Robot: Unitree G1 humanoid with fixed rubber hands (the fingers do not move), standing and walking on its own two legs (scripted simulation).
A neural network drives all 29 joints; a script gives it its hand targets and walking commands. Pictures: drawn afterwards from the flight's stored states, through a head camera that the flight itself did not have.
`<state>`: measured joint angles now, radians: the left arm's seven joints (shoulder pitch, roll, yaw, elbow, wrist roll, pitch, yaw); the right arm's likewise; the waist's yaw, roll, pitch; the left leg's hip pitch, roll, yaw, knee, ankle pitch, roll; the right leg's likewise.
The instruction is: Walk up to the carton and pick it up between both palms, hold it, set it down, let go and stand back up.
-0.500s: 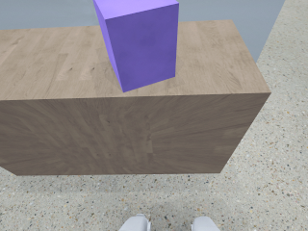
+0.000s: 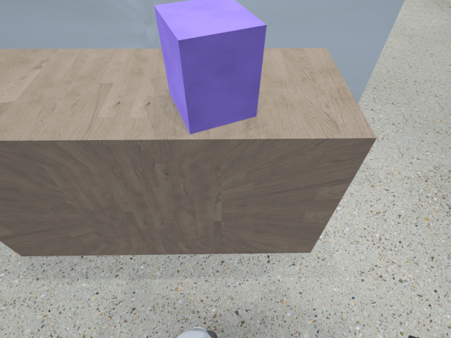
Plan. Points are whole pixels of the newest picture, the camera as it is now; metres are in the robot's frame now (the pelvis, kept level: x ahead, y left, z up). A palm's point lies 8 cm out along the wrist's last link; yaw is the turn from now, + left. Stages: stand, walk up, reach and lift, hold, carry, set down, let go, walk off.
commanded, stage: walk up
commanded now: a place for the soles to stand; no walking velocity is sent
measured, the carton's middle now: (209, 65) +0.75 +0.02 +0.10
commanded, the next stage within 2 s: none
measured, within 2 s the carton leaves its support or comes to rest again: neither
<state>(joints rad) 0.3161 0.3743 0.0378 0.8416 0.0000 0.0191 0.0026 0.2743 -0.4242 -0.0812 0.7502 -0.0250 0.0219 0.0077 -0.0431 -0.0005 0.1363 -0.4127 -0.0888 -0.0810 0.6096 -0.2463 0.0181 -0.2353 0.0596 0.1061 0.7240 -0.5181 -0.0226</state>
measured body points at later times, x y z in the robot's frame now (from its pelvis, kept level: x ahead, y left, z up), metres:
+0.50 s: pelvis +0.01 +0.03 +0.01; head +0.03 +0.05 +0.46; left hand +0.08 +0.33 -0.12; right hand +0.04 -0.31 -0.08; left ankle -0.06 +0.10 -0.72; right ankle +0.06 -0.12 -0.67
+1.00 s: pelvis +0.09 +0.01 +0.00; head +0.12 +0.02 +0.45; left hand +0.19 +0.31 -0.12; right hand +0.13 -0.32 -0.10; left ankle +0.09 +0.13 -0.69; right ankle +0.19 -0.12 -0.72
